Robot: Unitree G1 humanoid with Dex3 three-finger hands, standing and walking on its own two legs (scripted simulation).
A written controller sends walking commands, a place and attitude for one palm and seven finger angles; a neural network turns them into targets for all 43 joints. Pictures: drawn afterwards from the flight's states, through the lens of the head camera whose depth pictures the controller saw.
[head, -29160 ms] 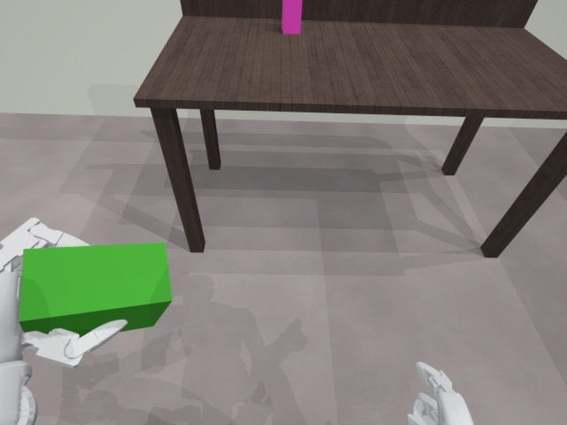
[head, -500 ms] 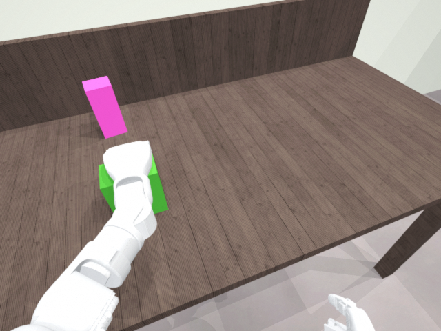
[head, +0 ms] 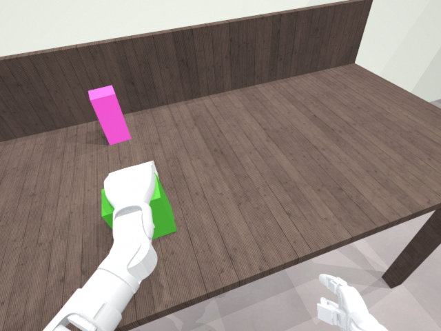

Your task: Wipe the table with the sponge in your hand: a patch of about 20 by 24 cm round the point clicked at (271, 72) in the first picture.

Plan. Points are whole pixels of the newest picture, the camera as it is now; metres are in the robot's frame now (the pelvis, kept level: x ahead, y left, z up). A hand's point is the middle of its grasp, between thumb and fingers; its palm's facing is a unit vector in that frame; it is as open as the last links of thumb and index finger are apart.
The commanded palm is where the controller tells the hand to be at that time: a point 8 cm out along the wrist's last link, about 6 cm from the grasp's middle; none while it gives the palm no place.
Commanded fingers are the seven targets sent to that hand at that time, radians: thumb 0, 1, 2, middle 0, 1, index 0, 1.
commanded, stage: wipe back along the third lane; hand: left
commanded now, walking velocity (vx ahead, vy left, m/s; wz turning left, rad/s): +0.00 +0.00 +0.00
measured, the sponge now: (144, 216) +0.33 +0.21 +0.03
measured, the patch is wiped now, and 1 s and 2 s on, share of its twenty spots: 0.95 0.95 0.95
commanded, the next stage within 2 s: slide back across to the middle lane in 0.68 s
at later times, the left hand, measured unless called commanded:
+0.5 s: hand (143, 222) +0.28 +0.18 +0.08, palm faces +0.10 -0.09 -0.99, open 10.2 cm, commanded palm +0.23 +0.16 +0.11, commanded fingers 0.00 0.10 1.30 -1.20 -1.60 -1.20 -1.60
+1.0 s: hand (139, 228) +0.26 +0.18 +0.09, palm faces +0.13 -0.18 -0.97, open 10.3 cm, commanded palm +0.21 +0.18 +0.13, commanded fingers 0.00 0.10 1.30 -1.20 -1.60 -1.20 -1.60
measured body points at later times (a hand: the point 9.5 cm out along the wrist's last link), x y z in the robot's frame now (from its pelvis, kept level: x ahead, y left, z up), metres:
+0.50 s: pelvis -0.01 -0.01 +0.00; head -0.05 -0.05 +0.45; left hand +0.27 +0.18 +0.13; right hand +0.23 -0.22 -0.08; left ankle +0.00 +0.11 -0.74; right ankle -0.03 -0.10 -0.74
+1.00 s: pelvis -0.01 -0.01 +0.00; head -0.05 -0.05 +0.45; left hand +0.25 +0.19 +0.14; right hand +0.22 -0.22 -0.08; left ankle +0.00 +0.11 -0.74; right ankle -0.03 -0.10 -0.74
